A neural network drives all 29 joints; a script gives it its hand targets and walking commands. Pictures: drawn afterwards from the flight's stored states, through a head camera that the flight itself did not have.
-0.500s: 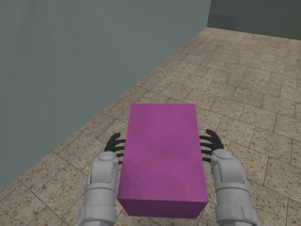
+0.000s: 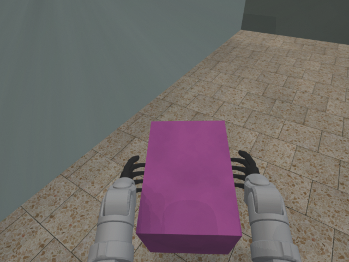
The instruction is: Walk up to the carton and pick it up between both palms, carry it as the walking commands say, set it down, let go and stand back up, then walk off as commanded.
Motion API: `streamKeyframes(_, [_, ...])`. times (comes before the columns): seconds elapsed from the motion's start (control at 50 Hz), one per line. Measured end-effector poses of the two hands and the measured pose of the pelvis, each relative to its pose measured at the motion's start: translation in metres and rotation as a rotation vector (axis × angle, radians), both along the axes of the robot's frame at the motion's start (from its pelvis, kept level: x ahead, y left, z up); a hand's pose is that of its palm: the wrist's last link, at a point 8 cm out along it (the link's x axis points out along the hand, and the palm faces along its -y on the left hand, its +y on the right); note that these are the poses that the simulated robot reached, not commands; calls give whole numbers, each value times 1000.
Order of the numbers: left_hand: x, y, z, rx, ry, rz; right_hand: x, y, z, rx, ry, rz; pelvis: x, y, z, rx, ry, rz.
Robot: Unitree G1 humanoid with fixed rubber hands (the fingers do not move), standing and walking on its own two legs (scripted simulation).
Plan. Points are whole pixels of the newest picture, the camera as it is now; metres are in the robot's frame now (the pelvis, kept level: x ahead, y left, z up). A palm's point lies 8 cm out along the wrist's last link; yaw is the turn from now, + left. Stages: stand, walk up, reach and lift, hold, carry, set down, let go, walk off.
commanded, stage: hold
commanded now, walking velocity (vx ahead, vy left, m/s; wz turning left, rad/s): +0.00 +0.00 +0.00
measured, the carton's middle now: (188, 185) +0.33 +0.00 -0.02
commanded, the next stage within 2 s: carry in 0.40 s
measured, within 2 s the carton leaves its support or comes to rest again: neither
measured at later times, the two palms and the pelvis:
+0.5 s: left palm (130, 180) +0.29 +0.14 +0.05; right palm (251, 178) +0.29 -0.15 +0.05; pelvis +0.00 +0.00 -0.01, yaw +0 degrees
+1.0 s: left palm (157, 192) +0.24 +0.07 +0.08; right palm (293, 196) +0.23 -0.22 +0.08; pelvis -0.02 -0.06 -0.03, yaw -2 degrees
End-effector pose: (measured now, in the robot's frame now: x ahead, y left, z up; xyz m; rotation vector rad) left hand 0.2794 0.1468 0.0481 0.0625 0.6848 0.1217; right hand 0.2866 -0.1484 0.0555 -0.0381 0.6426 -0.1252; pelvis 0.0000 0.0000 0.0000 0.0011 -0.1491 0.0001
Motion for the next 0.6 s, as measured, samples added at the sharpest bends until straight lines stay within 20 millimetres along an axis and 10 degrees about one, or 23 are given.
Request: streamKeyframes(0.6, [20, -23, 9, 13, -70, 21, 13, -16, 7, -5, -68, -61, 1, -13, -17, -6, 186, -11])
